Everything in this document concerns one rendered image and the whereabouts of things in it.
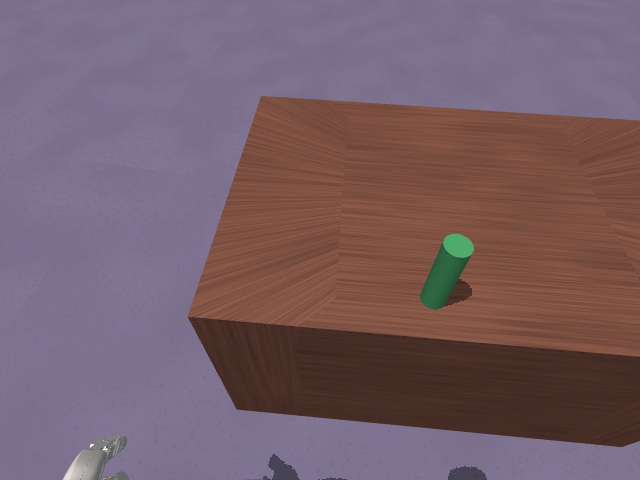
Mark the can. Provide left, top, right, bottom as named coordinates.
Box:
left=420, top=234, right=474, bottom=309

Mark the left robot hand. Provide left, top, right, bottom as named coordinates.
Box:
left=63, top=435, right=129, bottom=480

